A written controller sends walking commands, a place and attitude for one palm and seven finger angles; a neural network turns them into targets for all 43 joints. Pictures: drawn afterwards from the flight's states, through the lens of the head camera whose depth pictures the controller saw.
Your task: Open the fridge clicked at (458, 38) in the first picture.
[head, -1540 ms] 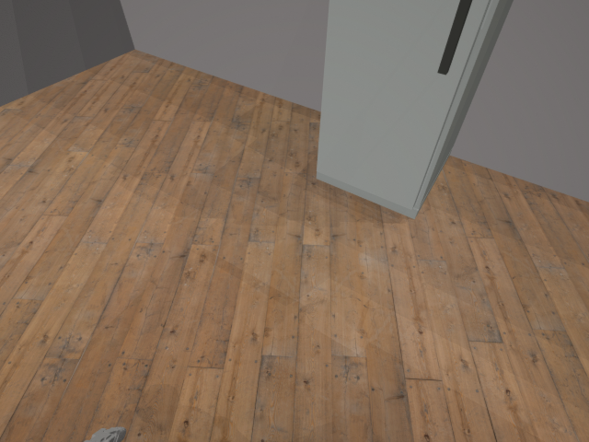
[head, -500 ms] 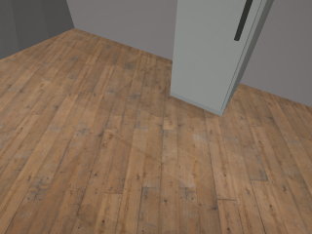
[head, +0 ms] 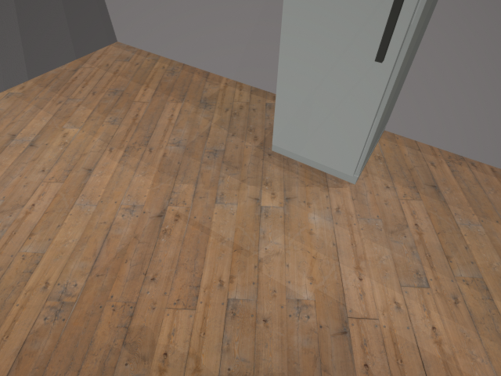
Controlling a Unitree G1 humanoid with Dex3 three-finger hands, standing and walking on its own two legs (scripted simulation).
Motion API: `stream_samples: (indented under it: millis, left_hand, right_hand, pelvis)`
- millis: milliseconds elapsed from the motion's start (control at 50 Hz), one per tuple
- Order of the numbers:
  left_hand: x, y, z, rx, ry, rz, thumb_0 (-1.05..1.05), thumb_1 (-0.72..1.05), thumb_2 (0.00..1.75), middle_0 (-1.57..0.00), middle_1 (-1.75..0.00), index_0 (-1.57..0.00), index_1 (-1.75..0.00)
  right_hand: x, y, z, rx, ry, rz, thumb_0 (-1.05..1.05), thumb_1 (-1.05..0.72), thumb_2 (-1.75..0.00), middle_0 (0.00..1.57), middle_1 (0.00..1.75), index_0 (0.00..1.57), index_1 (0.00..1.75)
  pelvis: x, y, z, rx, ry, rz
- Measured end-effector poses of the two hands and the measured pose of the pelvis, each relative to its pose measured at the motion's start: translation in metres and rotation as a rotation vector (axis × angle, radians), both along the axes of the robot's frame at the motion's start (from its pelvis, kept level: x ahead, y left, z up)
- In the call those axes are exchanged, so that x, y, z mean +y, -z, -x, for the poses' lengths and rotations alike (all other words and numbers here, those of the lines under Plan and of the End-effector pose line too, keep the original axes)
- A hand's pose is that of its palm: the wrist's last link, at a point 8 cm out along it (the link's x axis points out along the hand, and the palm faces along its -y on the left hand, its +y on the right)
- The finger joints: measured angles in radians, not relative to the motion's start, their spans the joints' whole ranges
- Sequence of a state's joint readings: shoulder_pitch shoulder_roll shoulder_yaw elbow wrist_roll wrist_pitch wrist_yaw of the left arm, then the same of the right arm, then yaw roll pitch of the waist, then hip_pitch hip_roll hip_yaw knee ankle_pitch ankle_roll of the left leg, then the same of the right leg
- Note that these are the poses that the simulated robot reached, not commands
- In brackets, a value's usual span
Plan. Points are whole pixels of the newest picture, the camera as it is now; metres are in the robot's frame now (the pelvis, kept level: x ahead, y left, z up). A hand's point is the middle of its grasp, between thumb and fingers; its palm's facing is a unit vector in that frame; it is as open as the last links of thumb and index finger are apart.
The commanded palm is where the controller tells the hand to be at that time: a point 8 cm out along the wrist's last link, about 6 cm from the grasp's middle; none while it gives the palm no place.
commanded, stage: walk to a spot facing it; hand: right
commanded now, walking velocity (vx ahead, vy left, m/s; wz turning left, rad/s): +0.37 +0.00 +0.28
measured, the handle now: (396, 12) +1.22 -0.43 +0.12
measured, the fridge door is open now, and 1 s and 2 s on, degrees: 0 0 0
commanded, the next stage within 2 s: turn to face it in 1.60 s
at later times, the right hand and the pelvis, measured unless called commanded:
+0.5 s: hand out of the picture +0.04 -0.19 -0.20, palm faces -0.04 +0.99 -0.11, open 7.4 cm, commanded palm none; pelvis +0.12 -0.03 -0.02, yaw +6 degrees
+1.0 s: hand (320, 253) +0.45 -0.15 -0.20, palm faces -0.23 +0.96 -0.18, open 7.3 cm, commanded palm none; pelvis +0.35 +0.02 -0.02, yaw +15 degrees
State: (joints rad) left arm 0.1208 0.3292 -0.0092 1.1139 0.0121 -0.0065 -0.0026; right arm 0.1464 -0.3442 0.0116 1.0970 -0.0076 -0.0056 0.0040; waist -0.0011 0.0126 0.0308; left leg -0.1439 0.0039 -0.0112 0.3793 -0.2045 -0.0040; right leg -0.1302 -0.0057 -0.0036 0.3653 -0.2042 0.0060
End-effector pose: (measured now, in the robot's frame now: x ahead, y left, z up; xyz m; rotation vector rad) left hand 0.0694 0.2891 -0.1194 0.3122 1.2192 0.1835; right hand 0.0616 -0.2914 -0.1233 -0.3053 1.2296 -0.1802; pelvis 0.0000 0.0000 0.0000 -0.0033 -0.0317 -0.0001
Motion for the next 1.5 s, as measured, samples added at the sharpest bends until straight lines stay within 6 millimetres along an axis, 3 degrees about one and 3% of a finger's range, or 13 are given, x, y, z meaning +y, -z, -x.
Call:
stream_samples:
  millis: [140, 340, 480, 580, 680, 800, 900, 1040, 1100, 1200, 1320, 1400, 1500]
  left_hand:
    - [-0.011, 0.008, 0.003, 0.009, -0.017, 0.028, 0.00, 0.90, 0.90, -0.20, -0.30, -0.20, -0.30]
    - [-0.045, 0.037, 0.027, 0.149, -0.104, 0.103, 0.00, 0.90, 0.90, -0.20, -0.30, -0.20, -0.30]
    - [-0.076, 0.030, -0.010, 0.120, -0.162, 0.081, 0.01, 0.90, 0.90, -0.20, -0.30, -0.20, -0.30]
    - [-0.104, 0.021, -0.007, 0.138, -0.259, 0.091, 0.00, 0.90, 0.90, -0.20, -0.30, -0.20, -0.30]
    - [-0.135, 0.018, 0.008, 0.298, -0.330, 0.149, 0.00, 0.90, 0.90, -0.20, -0.30, -0.20, -0.30]
    - [-0.154, 0.026, -0.003, 0.448, -0.434, 0.222, 0.00, 0.90, 0.90, -0.20, -0.30, -0.20, -0.30]
    - [-0.126, 0.046, -0.063, 0.426, -0.484, 0.229, 0.01, 0.90, 0.90, -0.20, -0.30, -0.20, -0.30]
    - [-0.062, 0.037, -0.239, 0.053, -0.417, 0.162, 0.01, 0.91, 0.90, -0.20, -0.30, -0.20, -0.30]
    - [-0.041, 0.028, -0.299, -0.033, -0.393, 0.130, 0.01, 0.94, 0.90, -0.20, -0.30, -0.20, -0.30]
    - [-0.033, 0.019, -0.383, -0.086, -0.326, 0.123, 0.01, 0.93, 0.90, -0.20, -0.30, -0.19, -0.30]
    - [-0.047, 0.026, -0.481, -0.120, -0.268, 0.111, 0.01, 0.92, 0.90, -0.20, -0.30, -0.19, -0.30]
    - [-0.061, 0.021, -0.507, -0.169, -0.328, 0.113, 0.00, 0.91, 0.90, -0.20, -0.30, -0.20, -0.30]
    - [-0.053, 0.007, -0.500, -0.169, -0.475, 0.057, -0.04, 0.96, 0.90, -0.21, -0.30, -0.20, -0.30]
  right_hand:
    - [0.011, 0.009, 0.004, 0.025, 0.011, -0.026, 0.01, -0.91, -0.90, 0.20, 0.30, 0.20, 0.30]
    - [0.050, 0.041, 0.027, 0.176, 0.068, -0.148, 0.00, -0.91, -0.90, 0.20, 0.30, 0.20, 0.30]
    - [0.048, 0.053, 0.025, 0.332, 0.090, -0.208, 0.00, -0.91, -0.90, 0.20, 0.30, 0.20, 0.30]
    - [0.034, 0.049, -0.051, 0.309, 0.015, -0.195, 0.01, -0.91, -0.90, 0.20, 0.30, 0.20, 0.30]
    - [0.034, 0.049, -0.169, 0.139, -0.051, -0.190, 0.01, -0.91, -0.90, 0.20, 0.30, 0.20, 0.30]
    - [0.065, 0.051, -0.309, -0.016, -0.175, -0.184, 0.01, -0.91, -0.90, 0.20, 0.30, 0.20, 0.30]
    - [0.086, 0.056, -0.376, -0.081, -0.200, -0.163, 0.00, -0.91, -0.90, 0.20, 0.30, 0.20, 0.30]
    - [0.096, 0.040, -0.395, 0.052, -0.217, -0.147, 0.00, -0.91, -0.90, 0.20, 0.30, 0.20, 0.30]
    - [0.099, 0.034, -0.404, 0.098, -0.213, -0.162, 0.00, -0.91, -0.90, 0.20, 0.30, 0.20, 0.30]
    - [0.097, 0.034, -0.426, 0.150, -0.168, -0.185, 0.00, -0.91, -0.90, 0.20, 0.30, 0.20, 0.30]
    - [0.075, 0.052, -0.459, 0.253, -0.111, -0.185, 0.00, -0.91, -0.90, 0.20, 0.30, 0.20, 0.30]
    - [0.060, 0.052, -0.505, 0.304, -0.168, -0.156, 0.01, -0.91, -0.90, 0.20, 0.30, 0.20, 0.30]
    - [0.061, 0.038, -0.605, 0.205, -0.271, -0.129, 0.01, -0.91, -0.90, 0.20, 0.30, 0.20, 0.30]
  pelvis:
    - [0.000, 0.003, -0.011, 0.001, -0.019, 0.000]
    - [-0.003, 0.020, -0.060, 0.030, -0.038, -0.028]
    - [-0.027, 0.024, -0.107, 0.036, -0.092, -0.019]
    - [-0.032, 0.014, -0.148, 0.022, -0.117, -0.044]
    - [-0.028, 0.014, -0.190, 0.028, -0.152, -0.046]
    - [-0.014, 0.029, -0.248, 0.025, -0.203, -0.044]
    - [0.008, 0.042, -0.306, 0.001, -0.243, -0.024]
    - [0.018, 0.018, -0.368, 0.003, -0.276, -0.020]
    - [0.016, 0.012, -0.397, 0.016, -0.285, -0.018]
    - [0.011, 0.009, -0.448, 0.034, -0.289, -0.021]
    - [-0.001, 0.024, -0.520, 0.040, -0.311, -0.029]
    - [-0.006, 0.022, -0.555, 0.014, -0.379, -0.016]
    - [-0.006, 0.009, -0.589, 0.010, -0.434, -0.019]
